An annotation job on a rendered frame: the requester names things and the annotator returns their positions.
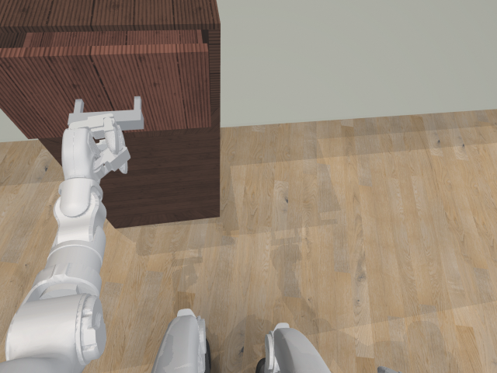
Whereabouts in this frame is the cabinet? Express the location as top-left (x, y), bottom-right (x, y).
top-left (0, 0), bottom-right (221, 228)

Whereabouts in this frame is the robot left forearm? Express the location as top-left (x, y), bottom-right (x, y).
top-left (5, 177), bottom-right (106, 361)

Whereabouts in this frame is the drawer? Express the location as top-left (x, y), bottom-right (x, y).
top-left (0, 30), bottom-right (211, 139)

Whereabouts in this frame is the handle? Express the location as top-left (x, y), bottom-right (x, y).
top-left (68, 96), bottom-right (144, 131)

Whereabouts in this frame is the robot thigh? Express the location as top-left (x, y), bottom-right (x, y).
top-left (151, 315), bottom-right (207, 373)
top-left (265, 328), bottom-right (331, 373)

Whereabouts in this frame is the left robot upper arm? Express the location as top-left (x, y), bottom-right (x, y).
top-left (0, 293), bottom-right (106, 373)

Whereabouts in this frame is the right robot thigh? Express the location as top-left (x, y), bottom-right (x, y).
top-left (265, 328), bottom-right (331, 373)

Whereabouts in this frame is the left robot thigh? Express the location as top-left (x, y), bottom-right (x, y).
top-left (151, 315), bottom-right (207, 373)

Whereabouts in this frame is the left robot hand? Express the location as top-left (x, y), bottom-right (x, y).
top-left (61, 113), bottom-right (130, 184)

